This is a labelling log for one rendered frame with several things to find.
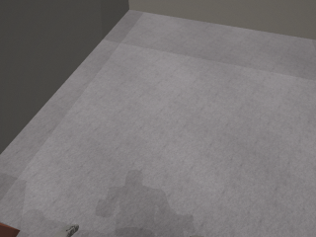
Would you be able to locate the robot left hand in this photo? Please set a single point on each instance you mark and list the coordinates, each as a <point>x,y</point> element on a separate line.
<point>67,230</point>

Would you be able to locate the cabinet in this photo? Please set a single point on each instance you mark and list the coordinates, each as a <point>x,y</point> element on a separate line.
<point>8,231</point>

